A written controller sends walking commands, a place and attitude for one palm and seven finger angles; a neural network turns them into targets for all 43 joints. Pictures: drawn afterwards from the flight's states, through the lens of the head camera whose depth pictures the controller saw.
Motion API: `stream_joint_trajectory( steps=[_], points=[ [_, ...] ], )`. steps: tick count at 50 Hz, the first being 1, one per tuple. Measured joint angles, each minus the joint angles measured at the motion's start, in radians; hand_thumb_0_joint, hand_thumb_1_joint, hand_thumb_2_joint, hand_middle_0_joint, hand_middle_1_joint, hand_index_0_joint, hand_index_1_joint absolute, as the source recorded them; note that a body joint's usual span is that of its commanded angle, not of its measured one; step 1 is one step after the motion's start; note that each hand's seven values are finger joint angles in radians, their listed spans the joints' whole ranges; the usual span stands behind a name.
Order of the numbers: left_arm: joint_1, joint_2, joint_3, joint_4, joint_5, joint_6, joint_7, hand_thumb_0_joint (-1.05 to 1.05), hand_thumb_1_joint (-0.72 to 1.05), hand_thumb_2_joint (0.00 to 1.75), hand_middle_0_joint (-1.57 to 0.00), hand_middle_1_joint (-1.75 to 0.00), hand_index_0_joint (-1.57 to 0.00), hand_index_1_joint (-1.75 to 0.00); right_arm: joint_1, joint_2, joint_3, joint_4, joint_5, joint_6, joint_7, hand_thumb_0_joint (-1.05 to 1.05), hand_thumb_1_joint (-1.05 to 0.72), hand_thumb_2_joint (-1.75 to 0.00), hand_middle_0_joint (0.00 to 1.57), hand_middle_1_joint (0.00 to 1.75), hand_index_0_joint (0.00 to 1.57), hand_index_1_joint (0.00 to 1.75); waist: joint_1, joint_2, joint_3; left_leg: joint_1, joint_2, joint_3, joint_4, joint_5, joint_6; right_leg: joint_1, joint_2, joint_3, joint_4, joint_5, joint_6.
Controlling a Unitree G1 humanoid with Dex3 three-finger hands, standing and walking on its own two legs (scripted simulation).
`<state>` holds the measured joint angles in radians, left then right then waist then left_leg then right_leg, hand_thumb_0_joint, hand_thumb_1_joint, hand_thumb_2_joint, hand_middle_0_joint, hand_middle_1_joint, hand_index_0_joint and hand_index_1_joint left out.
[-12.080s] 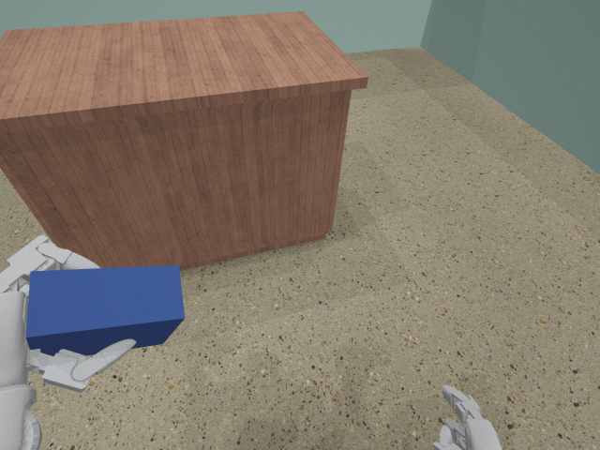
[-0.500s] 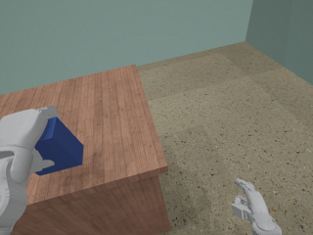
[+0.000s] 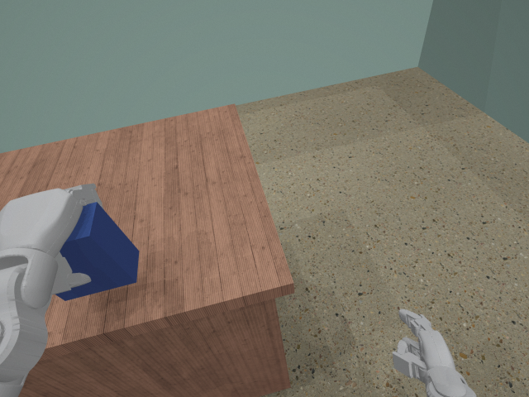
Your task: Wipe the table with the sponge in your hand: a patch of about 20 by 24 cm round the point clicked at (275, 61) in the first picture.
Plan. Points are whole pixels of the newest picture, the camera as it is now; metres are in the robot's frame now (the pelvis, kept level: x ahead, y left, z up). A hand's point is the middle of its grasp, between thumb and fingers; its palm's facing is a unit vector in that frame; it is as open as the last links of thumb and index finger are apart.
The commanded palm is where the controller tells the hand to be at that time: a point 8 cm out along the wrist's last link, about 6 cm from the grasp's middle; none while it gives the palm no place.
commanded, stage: move the sponge above the wiping area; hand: left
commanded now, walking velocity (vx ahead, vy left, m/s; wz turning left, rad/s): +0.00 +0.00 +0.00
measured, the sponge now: (88, 261) +0.24 +0.30 +0.11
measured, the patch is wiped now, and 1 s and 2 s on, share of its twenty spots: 0.00 0.00 0.00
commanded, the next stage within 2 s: lower the sponge onto the table in 1.76 s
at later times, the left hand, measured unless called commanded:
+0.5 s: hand (75, 247) +0.24 +0.30 +0.15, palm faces +0.05 -0.05 -1.00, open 10.0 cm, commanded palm +0.20 +0.31 +0.22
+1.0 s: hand (83, 249) +0.24 +0.30 +0.14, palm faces +0.03 -0.03 -1.00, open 10.0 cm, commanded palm +0.22 +0.31 +0.21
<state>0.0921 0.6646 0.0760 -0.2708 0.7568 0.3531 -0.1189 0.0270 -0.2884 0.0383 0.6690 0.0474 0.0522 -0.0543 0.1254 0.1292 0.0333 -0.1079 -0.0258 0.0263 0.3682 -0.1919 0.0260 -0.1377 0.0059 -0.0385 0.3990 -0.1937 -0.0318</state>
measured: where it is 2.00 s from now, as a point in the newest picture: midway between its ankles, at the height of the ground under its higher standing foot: outside the picture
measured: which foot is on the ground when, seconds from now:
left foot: down 0.00-1.00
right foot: down 0.00-1.00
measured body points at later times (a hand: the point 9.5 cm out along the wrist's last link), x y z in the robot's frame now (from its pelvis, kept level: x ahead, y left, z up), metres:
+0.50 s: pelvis +0.00 +0.01 +0.00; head +0.00 -0.04 +0.45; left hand +0.23 +0.30 +0.20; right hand +0.26 -0.18 -0.09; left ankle +0.01 +0.10 -0.74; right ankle +0.02 -0.10 -0.74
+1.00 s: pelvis +0.00 +0.00 +0.00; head +0.00 -0.05 +0.45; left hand +0.24 +0.30 +0.19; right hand +0.24 -0.21 -0.10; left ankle +0.01 +0.10 -0.74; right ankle +0.02 -0.10 -0.74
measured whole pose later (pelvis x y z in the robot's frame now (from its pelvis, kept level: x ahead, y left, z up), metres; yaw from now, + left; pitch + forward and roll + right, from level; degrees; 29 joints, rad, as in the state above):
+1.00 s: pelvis +0.00 +0.00 +0.00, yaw +0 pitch -4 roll +0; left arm 0.09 0.63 0.05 -0.17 0.80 0.26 -0.08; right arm 0.05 -0.28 0.03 0.69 0.04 0.06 -0.05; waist 0.12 0.12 0.04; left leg -0.09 -0.03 0.02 0.34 -0.18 0.03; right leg -0.11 0.01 -0.04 0.37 -0.18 -0.03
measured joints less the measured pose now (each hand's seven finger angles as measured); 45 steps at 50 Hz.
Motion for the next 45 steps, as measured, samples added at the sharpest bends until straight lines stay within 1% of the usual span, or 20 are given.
stream_joint_trajectory(
  steps=[3, 5, 7, 10, 15, 18, 22, 27, 31, 38, 45],
  points=[
    [0.008, -0.011, -0.017, -0.019, 0.010, 0.000, -0.008, 0.00, -0.48, 1.01, -0.74, -1.35, -0.74, -1.35, -0.002, -0.001, 0.000, -0.001, -0.001, 0.000, -0.001, 0.01, -0.90, -0.90, 0.20, 0.30, 0.20, 0.30, 0.005, 0.000, 0.000, 0.003, -0.004, -0.001, -0.004, 0.001, 0.004, 0.003, -0.004, -0.001, -0.003, 0.000, 0.004],
    [0.014, -0.019, -0.029, -0.032, 0.012, -0.012, -0.005, 0.00, -0.48, 1.01, -0.74, -1.35, -0.74, -1.35, -0.003, 0.002, -0.001, -0.002, -0.005, -0.002, 0.000, 0.01, -0.90, -0.90, 0.20, 0.30, 0.20, 0.30, 0.006, 0.001, 0.000, 0.006, -0.007, -0.002, -0.007, 0.001, 0.007, 0.008, -0.006, -0.001, -0.007, 0.000, 0.006],
    [0.024, -0.018, -0.034, -0.040, 0.014, -0.025, -0.002, 0.00, -0.48, 1.01, -0.74, -1.35, -0.74, -1.35, -0.008, 0.006, 0.002, -0.001, -0.007, 0.001, 0.001, 0.01, -0.90, -0.90, 0.20, 0.30, 0.20, 0.30, 0.008, -0.001, -0.001, 0.009, -0.008, -0.001, -0.010, 0.001, 0.008, 0.010, -0.007, 0.000, -0.010, 0.001, 0.007],
    [0.021, -0.013, -0.038, -0.036, 0.018, -0.027, 0.007, 0.00, -0.48, 1.01, -0.74, -1.35, -0.74, -1.35, -0.013, 0.013, 0.005, -0.002, -0.006, 0.007, 0.007, 0.01, -0.90, -0.90, 0.20, 0.30, 0.20, 0.30, 0.010, -0.004, -0.002, 0.012, -0.008, 0.000, -0.013, 0.002, 0.009, 0.014, -0.008, 0.001, -0.015, 0.002, 0.008],
    [0.003, -0.027, -0.039, -0.028, 0.024, -0.002, 0.019, 0.00, -0.48, 1.01, -0.74, -1.35, -0.74, -1.35, -0.020, 0.017, 0.009, -0.003, -0.005, 0.013, 0.014, 0.01, -0.90, -0.90, 0.20, 0.30, 0.20, 0.30, 0.013, -0.004, -0.003, 0.016, -0.010, -0.002, -0.020, 0.005, 0.011, 0.020, -0.009, 0.000, -0.025, 0.006, 0.010],
    [-0.002, -0.031, -0.046, -0.021, 0.033, 0.015, 0.014, 0.00, -0.48, 1.01, -0.74, -1.35, -0.74, -1.35, -0.026, 0.017, 0.013, -0.003, -0.004, 0.019, 0.015, 0.01, -0.90, -0.90, 0.20, 0.30, 0.20, 0.30, 0.013, -0.004, -0.004, 0.015, -0.012, -0.002, -0.024, 0.007, 0.012, 0.018, -0.011, 0.000, -0.027, 0.008, 0.011],
    [0.001, -0.032, -0.051, -0.013, 0.036, 0.014, 0.001, 0.00, -0.48, 1.01, -0.74, -1.35, -0.74, -1.35, -0.027, 0.016, 0.014, -0.004, -0.007, 0.024, 0.015, 0.01, -0.90, -0.90, 0.20, 0.30, 0.20, 0.30, 0.011, -0.004, -0.004, 0.016, -0.013, -0.002, -0.027, 0.009, 0.013, 0.019, -0.011, 0.000, -0.029, 0.009, 0.012],
    [0.011, -0.024, -0.048, -0.007, 0.035, -0.011, -0.002, 0.00, -0.48, 1.01, -0.74, -1.35, -0.74, -1.35, -0.019, 0.013, 0.012, -0.005, -0.008, 0.025, 0.014, 0.01, -0.90, -0.90, 0.20, 0.30, 0.20, 0.30, 0.008, -0.008, -0.001, 0.019, -0.010, -0.002, -0.027, 0.008, 0.012, 0.022, -0.009, 0.001, -0.032, 0.010, 0.010],
    [0.010, -0.022, -0.041, 0.010, 0.035, -0.029, 0.009, 0.00, -0.48, 1.01, -0.74, -1.35, -0.74, -1.35, -0.008, 0.010, 0.007, -0.001, -0.008, 0.023, 0.013, 0.01, -0.90, -0.90, 0.20, 0.30, 0.20, 0.30, 0.006, -0.010, 0.001, 0.019, -0.009, -0.004, -0.026, 0.008, 0.010, 0.025, -0.007, -0.002, -0.034, 0.011, 0.009],
    [0.001, -0.017, -0.028, 0.061, 0.037, -0.042, 0.019, 0.00, -0.48, 1.01, -0.74, -1.35, -0.74, -1.34, 0.005, 0.005, 0.003, 0.011, -0.005, 0.023, 0.006, 0.01, -0.90, -0.90, 0.20, 0.30, 0.20, 0.30, 0.001, -0.012, 0.004, 0.015, -0.005, -0.006, -0.024, 0.009, 0.007, 0.022, -0.003, -0.003, -0.034, 0.012, 0.005],
    [-0.002, -0.032, -0.033, 0.079, 0.041, -0.075, 0.024, 0.00, -0.48, 1.01, -0.74, -1.35, -0.74, -1.34, 0.020, 0.001, -0.006, 0.014, -0.008, 0.010, 0.001, 0.01, -0.90, -0.90, 0.20, 0.30, 0.20, 0.30, -0.006, -0.009, 0.007, 0.017, -0.003, -0.010, -0.024, 0.009, 0.004, 0.026, -0.001, -0.007, -0.036, 0.012, 0.003]
  ],
)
